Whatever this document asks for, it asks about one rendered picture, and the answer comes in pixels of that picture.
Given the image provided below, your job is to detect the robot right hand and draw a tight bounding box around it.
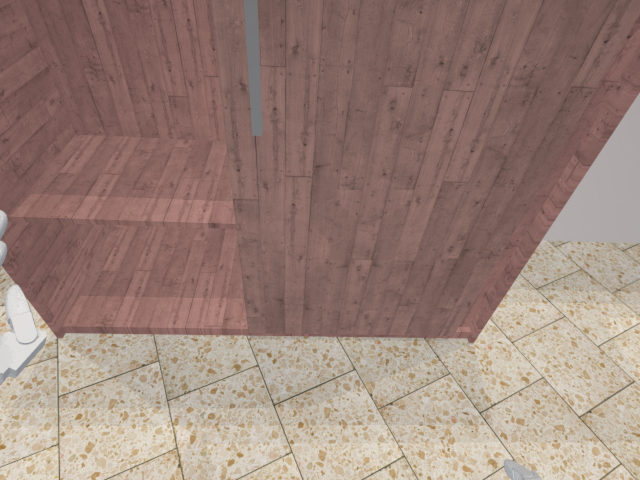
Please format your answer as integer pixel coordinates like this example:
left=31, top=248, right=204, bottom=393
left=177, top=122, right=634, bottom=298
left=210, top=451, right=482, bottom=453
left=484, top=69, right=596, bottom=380
left=504, top=459, right=542, bottom=480

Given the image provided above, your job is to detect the robot left hand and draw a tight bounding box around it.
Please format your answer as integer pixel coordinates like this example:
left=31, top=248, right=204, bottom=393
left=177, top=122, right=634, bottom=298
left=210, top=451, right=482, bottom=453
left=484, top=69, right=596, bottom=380
left=0, top=210, right=47, bottom=385

